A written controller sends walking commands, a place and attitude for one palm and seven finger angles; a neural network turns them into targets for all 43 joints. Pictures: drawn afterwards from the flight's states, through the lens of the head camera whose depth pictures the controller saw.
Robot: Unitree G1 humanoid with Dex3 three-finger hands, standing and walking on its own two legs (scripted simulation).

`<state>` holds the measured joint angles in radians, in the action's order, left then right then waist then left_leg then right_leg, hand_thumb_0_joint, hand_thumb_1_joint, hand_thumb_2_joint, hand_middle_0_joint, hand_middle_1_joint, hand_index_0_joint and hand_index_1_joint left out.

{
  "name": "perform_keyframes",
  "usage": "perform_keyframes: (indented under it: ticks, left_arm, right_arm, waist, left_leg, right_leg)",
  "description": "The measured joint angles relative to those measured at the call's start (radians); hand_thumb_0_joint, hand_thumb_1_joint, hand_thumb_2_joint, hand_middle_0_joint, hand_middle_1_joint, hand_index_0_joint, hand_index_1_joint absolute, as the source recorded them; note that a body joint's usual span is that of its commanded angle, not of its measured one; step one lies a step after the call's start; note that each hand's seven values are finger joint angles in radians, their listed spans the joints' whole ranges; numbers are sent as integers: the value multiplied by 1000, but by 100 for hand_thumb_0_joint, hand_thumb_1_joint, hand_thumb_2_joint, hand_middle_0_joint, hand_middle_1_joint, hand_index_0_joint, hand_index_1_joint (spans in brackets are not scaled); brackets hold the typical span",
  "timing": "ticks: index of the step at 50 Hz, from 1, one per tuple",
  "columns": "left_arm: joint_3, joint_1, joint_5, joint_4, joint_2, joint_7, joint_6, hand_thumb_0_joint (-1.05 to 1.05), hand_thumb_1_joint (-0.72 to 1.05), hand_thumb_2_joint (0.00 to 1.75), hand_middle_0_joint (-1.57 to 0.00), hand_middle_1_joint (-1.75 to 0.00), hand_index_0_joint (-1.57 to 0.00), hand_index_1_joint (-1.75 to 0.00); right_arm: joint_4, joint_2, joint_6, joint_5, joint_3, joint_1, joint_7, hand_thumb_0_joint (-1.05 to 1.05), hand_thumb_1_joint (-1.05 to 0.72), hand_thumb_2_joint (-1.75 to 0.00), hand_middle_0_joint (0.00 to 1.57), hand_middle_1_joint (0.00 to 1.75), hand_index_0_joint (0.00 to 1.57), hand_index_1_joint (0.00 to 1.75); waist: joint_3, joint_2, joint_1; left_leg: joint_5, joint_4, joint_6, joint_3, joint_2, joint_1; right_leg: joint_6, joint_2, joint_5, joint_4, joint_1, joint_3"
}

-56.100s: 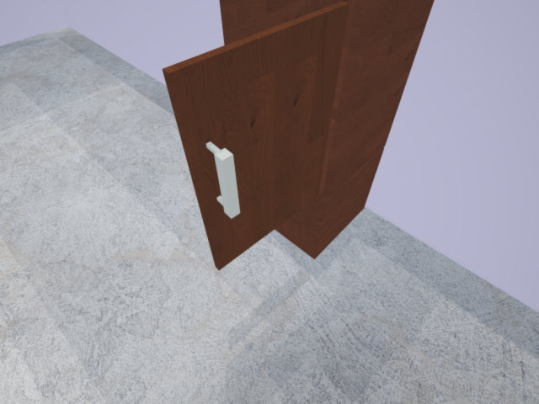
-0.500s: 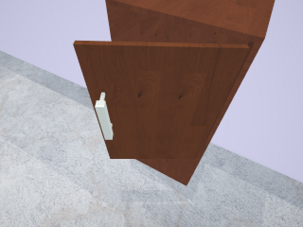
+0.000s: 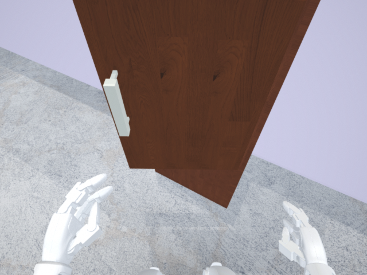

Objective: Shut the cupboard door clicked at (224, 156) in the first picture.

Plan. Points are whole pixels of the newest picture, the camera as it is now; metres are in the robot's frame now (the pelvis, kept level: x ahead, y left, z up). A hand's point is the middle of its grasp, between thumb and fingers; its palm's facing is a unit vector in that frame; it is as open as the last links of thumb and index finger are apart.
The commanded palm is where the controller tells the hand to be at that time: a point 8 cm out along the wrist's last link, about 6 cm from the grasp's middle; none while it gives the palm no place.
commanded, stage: raise the hand and make a fist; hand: left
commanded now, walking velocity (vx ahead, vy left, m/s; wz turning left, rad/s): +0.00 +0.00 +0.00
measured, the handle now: (120, 104) +0.49 +0.20 +0.09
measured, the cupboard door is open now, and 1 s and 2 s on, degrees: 29 29 29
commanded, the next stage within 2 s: bring the fist close to the handle in 1.56 s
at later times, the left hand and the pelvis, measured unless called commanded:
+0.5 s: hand (79, 222) +0.21 +0.21 +0.06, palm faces +0.08 -1.00 -0.05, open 4.1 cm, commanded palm +0.17 +0.26 +0.06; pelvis -0.02 +0.02 +0.00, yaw +1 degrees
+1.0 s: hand (67, 207) +0.22 +0.23 +0.08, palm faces +0.06 -1.00 -0.04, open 3.1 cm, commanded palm +0.19 +0.28 +0.09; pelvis +0.00 +0.04 +0.01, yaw +1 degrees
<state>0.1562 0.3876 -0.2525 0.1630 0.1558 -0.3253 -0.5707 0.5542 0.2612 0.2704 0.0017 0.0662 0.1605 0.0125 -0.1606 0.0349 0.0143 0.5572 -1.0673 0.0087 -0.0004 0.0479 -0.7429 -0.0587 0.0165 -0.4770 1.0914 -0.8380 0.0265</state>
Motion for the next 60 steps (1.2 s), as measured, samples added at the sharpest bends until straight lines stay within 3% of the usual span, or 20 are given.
perform_keyframes:
  ticks: [4,9,12,15,19,24,30,48,60]
  left_arm:
    - [19,49,-16,-27,13,40,74,1,90,90,-44,-55,-44,-55]
    - [3,42,-12,-150,39,92,53,2,90,90,-52,-65,-52,-65]
    - [-20,-14,-13,-179,62,63,76,2,90,90,-57,-71,-58,-71]
    - [-27,-60,-16,-168,78,44,163,2,90,90,-63,-76,-63,-77]
    - [-4,-50,-22,-165,77,80,254,2,90,90,-70,-84,-71,-85]
    - [11,3,-18,-192,62,135,214,2,90,90,-80,-94,-80,-95]
    - [-11,18,-12,-206,59,127,176,2,90,90,-90,-106,-91,-107]
    - [-27,6,4,-285,67,132,266,2,90,90,-123,-141,-123,-142]
    - [6,-39,-17,-265,82,111,311,2,90,90,-129,-149,-130,-150]
  right_arm:
    - [-77,17,-14,7,0,-26,-28,1,-90,-90,20,30,20,30]
    - [-76,4,-3,2,-47,-17,-59,1,-90,-90,20,30,20,30]
    - [-58,-19,-10,7,-85,5,-68,1,-90,-90,20,30,21,30]
    - [-48,-45,-28,16,-109,41,-71,1,-90,-90,20,30,21,30]
    - [-43,-62,-46,17,-113,103,-68,1,-90,-90,21,30,21,30]
    - [-31,-38,-42,3,-95,162,-65,1,-90,-90,21,30,21,30]
    - [-26,3,-39,1,-73,160,-68,2,-90,-90,20,30,21,30]
    - [-111,-30,-78,3,-111,85,-61,1,-90,-90,20,30,21,30]
    - [-77,-22,-86,10,-117,124,-67,1,-90,-90,21,30,21,30]
  waist:
    - [11,-7,30]
    - [28,-31,47]
    - [33,-43,40]
    - [35,-52,22]
    - [34,-63,-6]
    - [28,-68,-20]
    - [35,-64,-16]
    - [36,-69,16]
    - [47,-74,10]
  left_leg:
    - [11,-103,-9,26,-5,-97]
    - [14,-156,-17,70,-11,-146]
    - [6,-156,-17,81,-14,-152]
    - [-6,-132,-15,75,-17,-136]
    - [-20,-81,-3,53,-19,-94]
    - [-28,-41,12,36,-12,-64]
    - [-19,-41,28,30,-2,-60]
    - [-19,16,42,43,5,31]
    - [-35,68,37,45,1,88]
  right_leg:
    - [-7,2,-12,70,-76,31]
    - [-14,5,-5,82,-96,78]
    - [-12,7,7,69,-94,88]
    - [-6,10,21,43,-79,81]
    - [1,14,40,-4,-45,58]
    - [17,9,47,-37,-19,38]
    - [32,0,38,-39,-12,31]
    - [48,-6,41,-115,94,40]
    - [44,-2,55,-162,148,39]
